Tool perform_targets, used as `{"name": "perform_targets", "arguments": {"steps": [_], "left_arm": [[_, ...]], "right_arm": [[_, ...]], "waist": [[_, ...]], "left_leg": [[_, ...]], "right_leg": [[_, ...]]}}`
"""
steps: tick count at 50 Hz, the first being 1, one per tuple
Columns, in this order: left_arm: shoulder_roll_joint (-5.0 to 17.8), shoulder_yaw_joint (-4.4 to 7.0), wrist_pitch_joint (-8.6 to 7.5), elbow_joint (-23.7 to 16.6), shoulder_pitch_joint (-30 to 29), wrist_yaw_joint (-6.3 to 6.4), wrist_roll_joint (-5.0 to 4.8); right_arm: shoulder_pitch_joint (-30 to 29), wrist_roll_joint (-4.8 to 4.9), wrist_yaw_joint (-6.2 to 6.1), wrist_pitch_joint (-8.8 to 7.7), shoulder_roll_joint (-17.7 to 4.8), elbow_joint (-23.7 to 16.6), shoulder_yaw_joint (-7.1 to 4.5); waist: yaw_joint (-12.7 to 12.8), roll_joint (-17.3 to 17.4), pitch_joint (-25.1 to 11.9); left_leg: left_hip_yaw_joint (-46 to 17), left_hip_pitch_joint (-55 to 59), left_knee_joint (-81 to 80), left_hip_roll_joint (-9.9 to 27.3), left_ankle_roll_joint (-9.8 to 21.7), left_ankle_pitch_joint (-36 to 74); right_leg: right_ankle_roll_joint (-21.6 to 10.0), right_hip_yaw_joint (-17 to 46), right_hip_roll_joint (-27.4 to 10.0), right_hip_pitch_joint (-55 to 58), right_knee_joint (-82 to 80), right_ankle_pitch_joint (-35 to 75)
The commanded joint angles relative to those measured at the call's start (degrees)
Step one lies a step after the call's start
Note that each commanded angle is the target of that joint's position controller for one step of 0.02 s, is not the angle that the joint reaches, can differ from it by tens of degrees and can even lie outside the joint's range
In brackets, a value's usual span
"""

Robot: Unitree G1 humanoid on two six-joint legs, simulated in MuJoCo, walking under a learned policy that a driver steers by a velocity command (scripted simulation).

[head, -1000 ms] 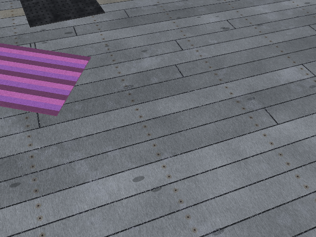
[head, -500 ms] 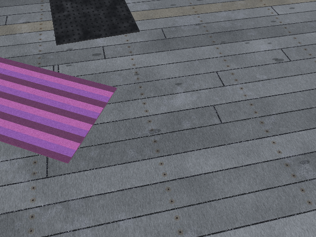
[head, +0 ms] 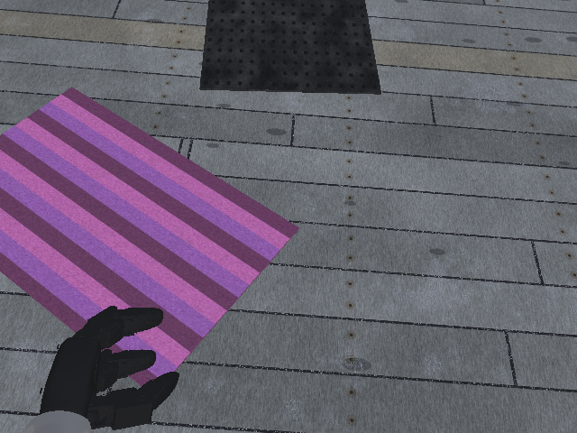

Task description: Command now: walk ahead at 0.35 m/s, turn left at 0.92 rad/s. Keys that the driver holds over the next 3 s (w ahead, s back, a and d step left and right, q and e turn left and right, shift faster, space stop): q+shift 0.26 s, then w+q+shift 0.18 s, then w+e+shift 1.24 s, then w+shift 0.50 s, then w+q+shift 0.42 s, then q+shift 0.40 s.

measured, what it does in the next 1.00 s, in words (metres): walks ahead: right foot, then left foot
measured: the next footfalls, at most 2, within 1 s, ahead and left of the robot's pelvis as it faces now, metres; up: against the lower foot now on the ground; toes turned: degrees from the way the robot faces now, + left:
right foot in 0.06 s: +0.30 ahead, -0.12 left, +0.00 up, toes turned +13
left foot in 0.52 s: +0.17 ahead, +0.11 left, +0.00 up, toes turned +33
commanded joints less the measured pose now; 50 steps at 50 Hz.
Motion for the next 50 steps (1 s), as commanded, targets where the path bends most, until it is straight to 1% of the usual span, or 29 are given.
{"name": "perform_targets", "arguments": {"steps": [1,2,3,4,5,6,7,9,11,13,15,18,22,23,25,26,27,28,29,30,32,35,40,42,45,47,48,49,50], "left_arm": [[6.68,2.9,-0.65,-4.07,4.83,0.81,-0.77],[7.91,3.79,-0.37,-2.66,13.29,1.41,-0.04],[8.8,3.89,0.61,-0.07,23.99,2.06,0.89],[9.83,2.97,1.69,-0.39,26.77,1.99,2.88],[10.61,3.34,2.12,0.26,24.8,1.09,2.54],[9.12,3.98,2.84,-2.84,15.55,1.44,1.43],[4.21,2.73,3.61,-4.38,11.04,2.26,1.09],[4.57,1.94,4.77,-3.68,6.54,2.42,1.16],[6.45,3.09,4.3,-0.89,7.12,1.71,1.29],[8.58,4.26,4.13,1.12,9.15,1.36,1.38],[10.16,5.12,4.42,1.8,9.21,1.03,0.65],[13.54,6.55,4.17,2.13,8.31,0.45,-1.21],[15.13,7.56,3.77,3.0,9.68,-0.54,-1.98],[12.84,6.51,5.06,4.3,15.39,-1.37,2.74],[11.73,5.92,6.86,5.06,14.94,-1.77,3.21],[6.5,4.15,7.11,4.62,13.63,-2.13,3.98],[-1.95,1.2,7.15,2.73,11.62,-2.77,4.34],[2.73,2.42,7.02,-0.72,7.9,-2.51,3.35],[7.04,3.39,6.24,-2.03,3.61,-2.59,2.24],[7.87,3.74,5.29,-0.7,7.09,-3.14,1.31],[10.28,4.7,5.42,3.46,13.97,-4.23,1.83],[8.52,4.64,6.9,4.34,13.22,-5.14,1.23],[5.14,2.77,6.99,2.21,7.02,-6.15,1.36],[3.96,1.96,7.15,1.13,5.8,-6.26,1.33],[6.33,2.58,7.53,2.54,15.51,-4.76,0.42],[11.92,5.31,7.01,8.4,37.15,-3.55,0.57],[15.47,7.02,7.28,9.61,40.53,-2.34,0.63],[20.68,8.25,8.33,8.5,33.42,-2.07,1.42],[19.34,8.36,8.3,6.41,31.41,-2.27,0.51]], "right_arm": [[-2.76,0.09,-1.32,0.13,-8.28,-4.96,-2.2],[-7.57,0.31,-1.55,0.26,-8.12,-7.17,-2.16],[-6.6,-1.05,-1.24,0.72,-3.81,-8.49,-0.76],[-0.18,-3.04,-1.08,1.32,0.28,-10.66,0.77],[12.11,-0.48,0.32,1.55,-4.73,-11.86,0.21],[8.79,0.47,0.62,3.0,-8.41,-11.76,-0.31],[0.58,0.18,0.2,4.06,-11.01,-12.84,-1.41],[-5.06,-0.62,-0.86,5.68,-11.24,-15.4,-2.24],[-6.2,-0.68,-0.93,5.39,-6.08,-18.01,-1.09],[-7.71,-0.83,-0.8,4.42,-4.4,-19.53,-0.58],[-8.37,-0.33,0.23,4.38,-5.75,-19.64,-0.76],[-10.55,-0.15,1.71,4.43,-8.93,-20.0,-1.58],[-12.86,-0.18,2.51,4.13,-10.02,-18.79,-2.03],[-14.66,-5.49,5.31,5.1,-8.31,-20.54,-0.57],[-7.54,-4.87,6.53,4.3,-5.34,-16.94,0.08],[2.19,-4.7,5.86,3.26,-6.12,-12.31,-0.23],[6.12,-5.09,5.07,1.92,-8.05,-13.28,0.64],[2.54,-4.6,3.01,1.39,-16.29,-16.69,-1.43],[3.4,-4.87,1.86,1.03,-15.72,-15.59,-1.83],[0.21,-4.91,1.43,0.41,-14.36,-15.93,-1.22],[-5.17,-4.0,1.25,-0.91,-11.9,-16.52,-0.27],[-4.16,-4.18,1.71,-2.8,-8.52,-14.47,0.51],[-2.72,-4.15,1.32,-4.19,-7.39,-10.81,0.33],[-2.7,-3.92,0.88,-4.2,-7.88,-9.24,0.32],[-2.86,-4.69,-0.32,-2.71,-12.41,-8.06,-0.77],[-7.57,-5.13,-0.41,-1.06,-14.78,-9.65,-1.59],[-9.0,-5.03,0.64,-1.58,-10.85,-9.69,-0.53],[-7.66,-3.99,2.23,-3.0,-2.67,-15.47,1.6],[-13.9,-4.5,2.03,-4.52,-6.35,-17.8,1.95]], "waist": [[6.54,8.29,-10.07],[12.39,9.32,-13.78],[15.42,5.06,-23.32],[12.19,-7.14,-30.53],[6.03,-15.57,-38.45],[5.73,-9.97,-33.76],[7.07,-2.71,-23.71],[4.83,2.07,-10.61],[4.05,-1.07,-6.66],[4.92,-3.14,-10.43],[5.13,-3.0,-14.49],[4.98,-6.19,-11.82],[5.73,-5.29,-8.19],[7.49,-3.33,-10.99],[3.57,-0.34,-7.37],[-0.83,11.02,-5.63],[-1.83,21.25,-3.39],[-1.73,16.43,-0.7],[-2.67,6.96,0.78],[0.31,7.46,0.49],[4.64,7.23,-0.49],[5.35,4.84,1.82],[5.0,4.46,4.5],[5.52,4.11,4.43],[11.06,8.84,-5.03],[21.25,8.29,-15.18],[21.97,1.17,-14.64],[12.23,-16.87,-14.56],[15.1,-4.64,-15.87]], "left_leg": [[-8.41,-16.77,8.66,2.94,-9.6,38.31],[-7.18,-19.28,18.6,1.28,-11.69,35.46],[-2.35,-23.65,36.2,-1.02,-12.67,3.63],[0.48,-29.29,52.4,-2.88,-12.24,-28.05],[-2.07,-32.47,67.46,2.5,-13.19,-23.99],[2.58,-37.3,69.62,8.7,-14.21,-14.99],[6.01,-39.03,65.96,10.95,-14.38,-8.92],[8.19,-34.18,60.02,13.37,-14.68,-5.76],[10.46,-30.35,48.43,15.05,-14.12,-4.5],[11.38,-30.04,41.58,16.35,-13.93,-1.07],[11.45,-27.48,36.76,18.94,-12.32,3.43],[13.95,-24.16,28.92,18.49,-8.96,5.8],[18.24,-20.62,19.73,17.54,-6.14,2.07],[21.64,-14.5,14.43,13.43,-4.77,-3.64],[24.4,-0.32,3.86,8.67,-3.3,-0.98],[17.93,10.62,-2.48,10.49,-2.24,-5.27],[-3.08,13.76,-5.34,25.12,-1.75,-15.57],[-20.33,9.38,-15.16,34.47,3.08,-17.59],[-16.76,8.36,-16.13,34.16,3.25,-20.0],[-10.88,7.85,-15.9,31.79,1.17,-15.42],[1.47,4.22,-18.53,27.43,-2.22,-6.4],[12.37,2.38,-20.78,25.01,-3.13,5.47],[24.6,4.08,-22.94,23.23,-4.16,19.55],[28.71,5.79,-20.55,22.82,-5.44,38.96],[29.87,14.31,-2.69,24.61,-6.99,85.35],[27.83,5.22,26.92,25.09,-5.17,81.86],[27.86,-9.03,47.89,18.31,-6.17,47.67],[20.49,-38.81,68.81,4.92,-10.12,-4.53],[9.04,-45.92,70.18,7.71,-8.53,-0.49]], "right_leg": [[-0.65,-6.64,8.1,32.51,-6.97,13.63],[-1.57,-4.95,4.72,42.23,-10.22,20.19],[-5.77,3.16,-7.42,56.69,-4.52,28.87],[-11.03,17.11,-22.36,62.99,5.24,62.21],[-23.67,33.75,-35.67,64.47,3.51,49.18],[-25.03,33.24,-31.96,57.64,-2.99,18.42],[-21.26,23.62,-24.89,46.54,-7.45,0.9],[-17.41,11.1,-17.66,26.12,-12.58,-0.74],[-16.25,0.72,-14.08,18.67,-14.75,9.16],[-18.21,-2.08,-15.8,22.98,-14.89,18.35],[-18.19,-2.4,-18.09,24.52,-18.4,-3.03],[-15.14,-3.94,-18.13,22.48,-23.45,-26.98],[-12.11,-7.78,-19.43,24.98,-24.07,-33.52],[-9.27,-12.36,-19.39,23.84,-20.92,-35.96],[-6.73,-17.97,-14.38,13.23,-11.8,-42.72],[-5.39,-23.01,-8.68,3.25,5.62,-39.8],[-4.61,-19.2,-5.12,-12.38,29.82,-43.06],[-4.35,-11.36,-1.46,-24.27,34.69,-32.99],[-5.04,-3.32,-3.9,-25.32,35.7,-23.33],[-4.92,-0.82,-2.18,-23.03,34.63,-17.86],[-2.95,-2.18,-3.04,-14.8,32.93,-11.61],[-2.74,-4.79,-3.06,-13.25,32.57,-6.08],[-6.49,-12.88,-4.88,-10.63,21.4,-0.98],[-9.42,-17.6,-3.17,-4.91,14.84,-2.88],[-14.17,-22.38,3.98,8.4,12.94,-11.07],[-17.13,-17.63,7.02,32.26,10.56,-20.45],[-19.37,-7.28,2.32,42.37,6.39,-27.32],[-30.26,29.08,-11.52,54.6,-6.51,-37.38],[-29.98,39.4,-13.65,55.78,-14.47,-37.07]]}}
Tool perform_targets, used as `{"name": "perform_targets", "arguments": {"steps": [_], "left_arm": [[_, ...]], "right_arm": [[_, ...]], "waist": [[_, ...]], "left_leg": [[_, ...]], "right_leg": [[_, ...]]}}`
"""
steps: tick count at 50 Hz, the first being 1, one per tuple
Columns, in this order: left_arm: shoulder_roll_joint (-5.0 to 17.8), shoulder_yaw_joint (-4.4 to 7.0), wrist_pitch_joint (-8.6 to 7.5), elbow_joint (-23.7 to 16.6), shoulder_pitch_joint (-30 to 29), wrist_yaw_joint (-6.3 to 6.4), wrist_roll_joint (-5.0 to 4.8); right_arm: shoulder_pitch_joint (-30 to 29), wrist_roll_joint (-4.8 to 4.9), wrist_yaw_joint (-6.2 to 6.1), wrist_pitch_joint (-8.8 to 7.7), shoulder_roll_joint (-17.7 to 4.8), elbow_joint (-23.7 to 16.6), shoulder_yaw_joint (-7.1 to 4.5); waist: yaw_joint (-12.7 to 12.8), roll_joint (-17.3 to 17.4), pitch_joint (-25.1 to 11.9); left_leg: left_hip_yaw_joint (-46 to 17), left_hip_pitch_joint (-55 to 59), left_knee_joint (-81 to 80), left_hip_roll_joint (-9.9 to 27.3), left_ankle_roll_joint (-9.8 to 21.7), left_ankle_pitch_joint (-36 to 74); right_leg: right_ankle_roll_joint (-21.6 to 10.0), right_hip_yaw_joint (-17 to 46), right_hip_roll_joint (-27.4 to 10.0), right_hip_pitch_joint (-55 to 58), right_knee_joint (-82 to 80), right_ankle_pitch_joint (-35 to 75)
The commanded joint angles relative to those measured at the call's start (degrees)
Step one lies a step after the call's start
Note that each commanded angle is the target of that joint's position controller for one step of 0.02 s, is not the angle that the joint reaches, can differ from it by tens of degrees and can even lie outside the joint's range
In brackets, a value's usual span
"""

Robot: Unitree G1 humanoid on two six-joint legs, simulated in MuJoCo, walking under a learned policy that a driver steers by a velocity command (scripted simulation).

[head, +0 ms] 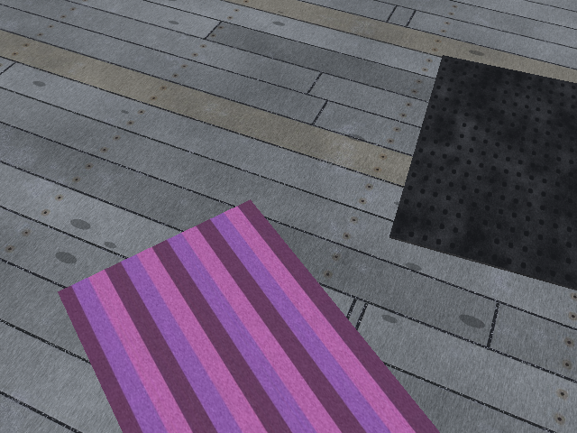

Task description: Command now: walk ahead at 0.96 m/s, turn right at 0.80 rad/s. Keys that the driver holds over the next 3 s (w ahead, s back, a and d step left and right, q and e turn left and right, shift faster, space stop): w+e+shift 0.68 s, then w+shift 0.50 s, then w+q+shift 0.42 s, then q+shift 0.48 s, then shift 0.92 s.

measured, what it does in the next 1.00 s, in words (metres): walks ahead, turning right: left foot, then right foot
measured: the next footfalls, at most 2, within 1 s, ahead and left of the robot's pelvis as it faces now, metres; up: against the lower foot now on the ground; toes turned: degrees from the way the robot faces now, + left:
left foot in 0.38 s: +0.59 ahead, +0.09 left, +0.00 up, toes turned -25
right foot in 0.84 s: +0.81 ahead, -0.31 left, +0.00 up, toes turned -48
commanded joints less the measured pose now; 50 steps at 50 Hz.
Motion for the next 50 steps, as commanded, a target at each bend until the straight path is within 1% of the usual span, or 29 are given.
{"name": "perform_targets", "arguments": {"steps": [1,2,4,6,10,13,15,17,18,19,20,21,22,23,24,29,32,35,36,38,40,41,42,43,44,45,46,47,50], "left_arm": [[14.12,4.89,0.31,0.84,14.76,1.69,-0.13],[10.83,4.08,-0.14,2.1,14.16,2.01,0.14],[7.77,2.73,-1.62,1.76,10.03,2.82,0.15],[7.71,2.37,-2.99,1.19,9.84,2.68,-0.54],[8.27,2.63,-3.72,0.71,11.05,2.56,-0.79],[9.85,3.34,-3.71,1.48,13.49,2.29,-1.2],[10.78,3.7,-3.79,1.37,12.53,2.68,-1.29],[12.9,4.17,-4.01,0.79,10.29,2.96,-0.96],[14.94,4.52,-4.17,0.34,7.77,2.68,-0.52],[13.27,4.09,-4.88,-0.47,4.43,2.45,0.02],[3.56,1.61,-5.47,-2.52,4.67,2.58,-0.29],[0.87,-0.13,-5.06,-6.06,11.29,2.29,-2.7],[5.52,0.13,-3.75,-3.53,7.31,2.77,-0.69],[7.04,0.55,-3.05,-3.52,3.93,2.12,0.46],[6.94,0.65,-2.35,-3.45,1.76,1.31,1.0],[1.77,-1.22,0.69,-8.45,-5.13,-1.36,1.55],[2.15,-1.76,0.92,-11.19,-10.42,-1.82,0.99],[2.0,-2.5,0.57,-12.75,-17.37,-2.96,1.21],[1.24,-2.85,0.49,-11.76,-17.24,-3.04,0.79],[1.05,-3.13,-0.22,-11.77,-17.21,-2.77,1.46],[3.98,-1.91,-1.0,-7.94,-7.54,-1.34,1.89],[6.42,-0.61,-1.33,-3.93,4.56,-0.56,1.81],[8.94,1.06,-1.39,-0.05,15.44,0.58,2.04],[13.99,2.87,-0.74,0.29,13.0,1.9,0.88],[17.58,3.49,-0.26,-2.62,9.75,2.14,1.76],[13.8,3.38,-0.28,-2.59,10.88,2.78,1.6],[11.69,2.9,-1.02,-0.15,9.77,3.31,1.09],[9.0,2.24,-2.16,1.05,8.39,3.36,1.18],[3.95,0.2,-4.63,2.49,6.62,3.68,0.46]], "right_arm": [[-11.44,0.32,0.91,-4.69,-7.44,-13.5,-0.28],[-10.78,0.29,0.76,-5.0,-7.13,-13.19,0.05],[-9.93,-1.46,0.69,-2.98,-6.4,-12.8,0.68],[-9.73,-2.04,0.98,-0.8,-5.94,-12.93,1.04],[-23.44,-0.63,2.12,-0.44,-4.09,-18.35,2.56],[-27.19,0.4,2.16,-0.9,-4.27,-19.39,2.71],[-26.75,0.68,1.78,-1.3,-5.62,-19.57,2.28],[-18.45,0.82,0.78,-1.55,-9.53,-17.06,0.58],[-8.48,1.22,-0.07,-1.72,-12.23,-14.72,-0.81],[4.75,0.98,-1.36,-1.83,-14.99,-11.64,-2.35],[14.07,-1.3,-2.42,-2.11,-18.86,-10.01,-3.67],[6.04,-1.95,-1.57,-1.77,-21.57,-10.96,-4.35],[-2.19,-1.19,-1.17,-1.36,-14.43,-12.8,-3.61],[-4.7,-0.61,-0.92,-1.09,-10.12,-12.61,-2.56],[-4.3,-0.77,-0.7,-1.01,-8.45,-11.22,-2.18],[0.66,1.27,0.55,-3.42,-5.95,-4.35,-1.48],[-1.17,0.79,0.77,-4.28,-6.62,-3.48,-1.56],[2.79,0.57,0.47,-4.47,-8.02,-1.19,-1.86],[4.08,0.42,0.35,-4.31,-8.16,-0.52,-1.83],[6.92,0.57,-0.3,-3.97,-11.75,0.46,-2.21],[5.96,0.54,-0.97,-2.21,-15.3,0.56,-2.91],[3.74,0.28,-1.23,-1.33,-16.04,-0.01,-2.95],[1.65,0.44,-1.11,-0.91,-16.03,-0.7,-2.97],[2.67,0.07,-0.32,-1.34,-9.16,-2.49,-1.9],[7.48,3.04,0.39,-1.98,-8.47,-7.33,-0.99],[-1.97,2.69,0.13,-2.82,-11.13,-7.83,-1.35],[-2.43,2.98,0.17,-3.19,-9.23,-7.94,-0.8],[-3.84,1.86,0.21,-2.91,-7.79,-7.59,-0.35],[-1.06,-0.29,1.49,0.04,-4.97,-5.8,0.27]], "waist": [[5.06,0.55,-8.64],[1.63,5.8,-3.81],[-2.66,6.01,0.16],[-3.7,4.4,1.21],[0.45,0.54,5.43],[3.86,-2.51,2.24],[3.25,-2.85,0.38],[-0.99,-2.47,-5.65],[-7.11,-1.99,-11.25],[-14.04,-0.96,-16.73],[-14.91,12.67,-22.92],[-5.86,28.58,-26.94],[-5.92,15.59,-17.27],[-5.73,8.37,-11.12],[-5.43,3.76,-7.67],[-2.55,5.97,0.01],[-0.96,5.11,3.17],[-2.86,2.31,7.34],[-3.46,2.43,5.72],[-1.74,5.02,5.62],[4.18,7.81,-0.98],[9.76,8.78,-6.45],[14.66,7.32,-10.63],[7.76,-8.74,-12.86],[3.2,-13.28,-25.32],[6.68,-0.02,-19.67],[3.34,1.77,-9.03],[0.73,5.79,-4.2],[-4.48,5.03,-0.47]], "left_leg": [[-13.85,-48.96,27.49,-2.42,1.36,2.81],[-13.48,-45.86,20.06,0.23,1.47,4.66],[-13.13,-39.46,13.21,2.99,-0.25,3.68],[-11.53,-37.68,7.15,4.58,-2.04,2.13],[-7.18,-34.36,-14.7,3.75,-3.96,16.69],[-6.2,-30.04,-25.92,0.23,-3.07,25.76],[-7.6,-25.7,-31.21,-0.94,-1.97,26.33],[-8.46,-13.86,-33.21,-3.84,-0.78,20.23],[-8.34,-3.31,-32.78,-3.85,-0.11,15.26],[-10.75,10.98,-30.53,0.32,0.87,8.98],[-28.31,24.09,-34.76,15.57,2.72,-15.25],[-61.3,24.81,-49.02,26.0,7.22,-25.71],[-55.72,15.83,-49.8,22.32,7.8,-32.33],[-44.27,8.32,-48.46,19.9,7.37,-23.17],[-36.21,3.13,-48.55,17.67,6.66,-12.45],[-14.01,-5.31,-53.21,14.6,4.34,10.87],[-1.95,-8.21,-55.82,11.61,2.93,21.44],[5.24,-6.81,-58.64,9.29,1.85,30.68],[7.68,-5.48,-58.31,7.38,0.93,40.96],[7.89,-1.09,-52.86,11.05,1.03,71.37],[7.23,2.93,-39.92,13.17,2.52,83.26],[6.5,0.74,-26.49,14.15,4.01,84.58],[7.27,-7.83,-8.1,11.66,4.41,73.57],[5.79,-25.14,15.23,1.48,2.78,4.82],[-5.62,-42.82,31.13,-2.89,1.53,-5.65],[-10.11,-47.52,29.95,-0.08,2.17,1.09],[-9.54,-47.55,24.11,2.34,2.51,3.27],[-10.26,-44.36,17.88,4.69,2.48,3.5],[-10.67,-36.17,8.89,7.06,1.18,2.48]], "right_leg": [[-12.3,52.51,-19.32,44.9,-31.24,-15.78],[-9.59,47.33,-17.57,36.84,-31.82,-9.92],[-7.66,36.71,-12.03,24.5,-31.66,-1.77],[-7.71,32.09,-9.33,18.17,-33.21,0.77],[-5.01,27.79,-5.28,10.7,-36.32,9.79],[-2.45,28.6,-6.16,17.38,-33.46,25.42],[-0.73,29.67,-7.55,21.66,-30.35,31.55],[2.07,30.35,-7.51,25.15,-20.36,45.01],[3.29,29.7,-6.63,23.98,-8.83,47.87],[4.21,27.8,-4.36,16.42,6.21,41.74],[4.23,22.15,0.92,3.05,26.56,2.16],[5.13,17.06,2.1,-8.75,36.87,-12.87],[4.63,15.55,-3.51,-12.37,38.27,-5.21],[5.18,13.73,-5.93,-11.78,35.37,-0.91],[5.72,12.96,-7.74,-10.5,33.43,0.18],[6.88,11.36,-12.54,-13.96,30.53,4.29],[6.97,8.66,-11.98,-13.46,23.17,12.67],[5.1,2.1,-9.92,-9.95,8.67,16.42],[3.63,-0.55,-7.01,-4.83,5.12,16.17],[1.58,-3.48,-3.74,0.46,0.18,12.66],[-0.4,-1.95,-0.06,11.74,-2.91,7.1],[-2.05,0.42,0.84,23.67,-4.69,5.12],[-3.04,4.19,-0.27,38.48,-10.89,4.81],[-2.0,20.91,-12.25,50.38,-10.5,2.37],[-13.24,51.43,-25.5,63.32,-20.5,-2.35],[-11.07,48.41,-23.1,58.2,-25.91,-1.97],[-9.4,41.83,-22.23,47.04,-27.95,1.41],[-7.51,36.95,-19.72,37.77,-29.0,4.62],[-5.61,27.7,-14.84,22.8,-33.86,5.31]]}}
Over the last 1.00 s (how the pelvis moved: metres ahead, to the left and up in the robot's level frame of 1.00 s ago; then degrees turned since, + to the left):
0.49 0.12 -0.04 12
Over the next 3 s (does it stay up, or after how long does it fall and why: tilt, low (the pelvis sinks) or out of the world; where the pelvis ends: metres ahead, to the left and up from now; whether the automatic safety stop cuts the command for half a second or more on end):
stays up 1.62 -0.95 0.04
